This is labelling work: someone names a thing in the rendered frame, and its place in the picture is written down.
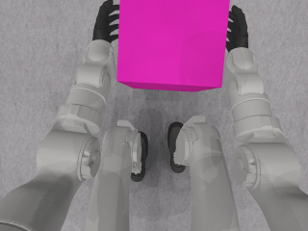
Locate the robot right forearm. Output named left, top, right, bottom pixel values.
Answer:
left=222, top=47, right=301, bottom=180

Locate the right robot upper arm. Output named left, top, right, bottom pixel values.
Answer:
left=231, top=142, right=308, bottom=231

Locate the right robot shin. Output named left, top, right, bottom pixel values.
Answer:
left=173, top=115, right=222, bottom=167

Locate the robot right hand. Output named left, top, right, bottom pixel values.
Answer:
left=225, top=5, right=248, bottom=53

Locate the robot left forearm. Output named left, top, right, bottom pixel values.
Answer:
left=36, top=39, right=116, bottom=168

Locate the left robot upper arm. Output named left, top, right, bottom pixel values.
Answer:
left=0, top=129, right=101, bottom=231

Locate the carton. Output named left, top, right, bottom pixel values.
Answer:
left=116, top=0, right=230, bottom=92

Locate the robot left hand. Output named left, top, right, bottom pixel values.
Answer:
left=92, top=0, right=120, bottom=43

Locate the robot right foot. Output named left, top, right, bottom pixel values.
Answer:
left=167, top=121, right=186, bottom=173

